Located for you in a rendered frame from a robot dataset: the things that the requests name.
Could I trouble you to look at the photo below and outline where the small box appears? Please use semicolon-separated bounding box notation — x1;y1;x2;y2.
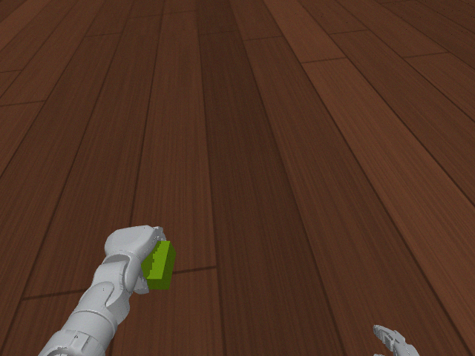
141;241;176;290

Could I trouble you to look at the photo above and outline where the left robot hand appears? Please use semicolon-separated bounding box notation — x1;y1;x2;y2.
105;225;166;294

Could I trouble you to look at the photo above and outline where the right robot hand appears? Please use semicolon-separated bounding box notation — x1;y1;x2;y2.
373;325;419;356

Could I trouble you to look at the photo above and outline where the left robot arm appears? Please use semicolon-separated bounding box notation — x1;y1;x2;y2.
38;251;141;356

